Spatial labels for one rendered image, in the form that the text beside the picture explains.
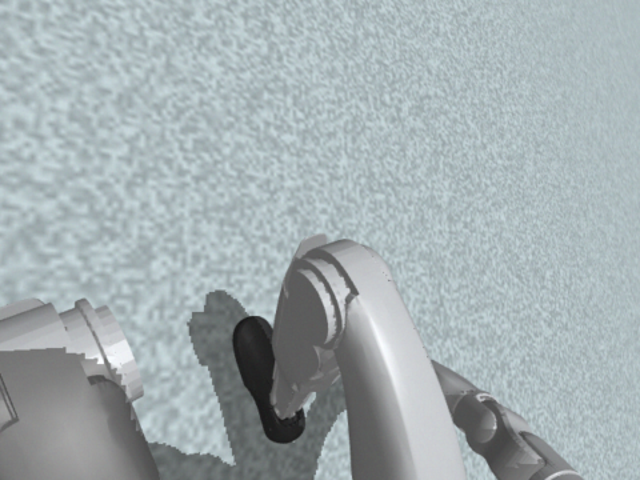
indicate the right robot arm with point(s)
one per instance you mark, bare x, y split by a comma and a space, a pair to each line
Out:
506, 441

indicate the right robot foot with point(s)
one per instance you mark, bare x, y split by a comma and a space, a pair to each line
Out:
252, 344

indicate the right robot hand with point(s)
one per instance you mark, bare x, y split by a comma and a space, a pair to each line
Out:
453, 385

